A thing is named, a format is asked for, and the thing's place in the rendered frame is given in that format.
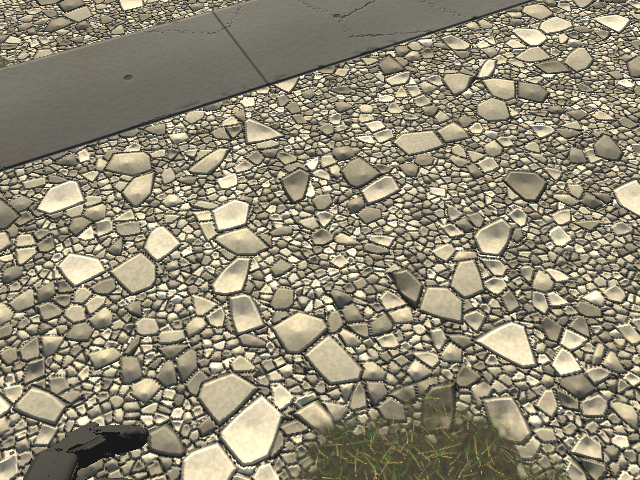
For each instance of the left robot hand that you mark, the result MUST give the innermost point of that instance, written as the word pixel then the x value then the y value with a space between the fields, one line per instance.
pixel 83 447

